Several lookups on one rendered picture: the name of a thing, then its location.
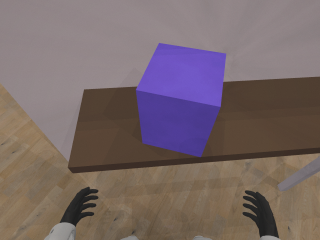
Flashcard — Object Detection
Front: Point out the robot left forearm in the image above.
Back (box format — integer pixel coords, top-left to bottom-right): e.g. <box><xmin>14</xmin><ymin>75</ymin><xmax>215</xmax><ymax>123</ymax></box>
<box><xmin>44</xmin><ymin>222</ymin><xmax>76</xmax><ymax>240</ymax></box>

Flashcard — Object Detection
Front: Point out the left robot hand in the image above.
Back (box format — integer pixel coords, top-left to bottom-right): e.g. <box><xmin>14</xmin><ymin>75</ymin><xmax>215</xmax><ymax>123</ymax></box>
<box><xmin>60</xmin><ymin>187</ymin><xmax>99</xmax><ymax>227</ymax></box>

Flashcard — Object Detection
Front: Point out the carton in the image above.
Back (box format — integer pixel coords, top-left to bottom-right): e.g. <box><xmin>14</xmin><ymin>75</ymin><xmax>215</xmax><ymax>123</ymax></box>
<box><xmin>136</xmin><ymin>43</ymin><xmax>226</xmax><ymax>157</ymax></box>

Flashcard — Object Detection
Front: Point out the table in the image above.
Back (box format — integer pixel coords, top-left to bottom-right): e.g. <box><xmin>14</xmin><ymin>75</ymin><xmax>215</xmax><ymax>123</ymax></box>
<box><xmin>67</xmin><ymin>76</ymin><xmax>320</xmax><ymax>192</ymax></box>

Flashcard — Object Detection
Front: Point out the right robot hand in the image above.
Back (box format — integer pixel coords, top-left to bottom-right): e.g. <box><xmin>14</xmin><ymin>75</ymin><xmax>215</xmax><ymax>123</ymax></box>
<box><xmin>242</xmin><ymin>190</ymin><xmax>279</xmax><ymax>238</ymax></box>

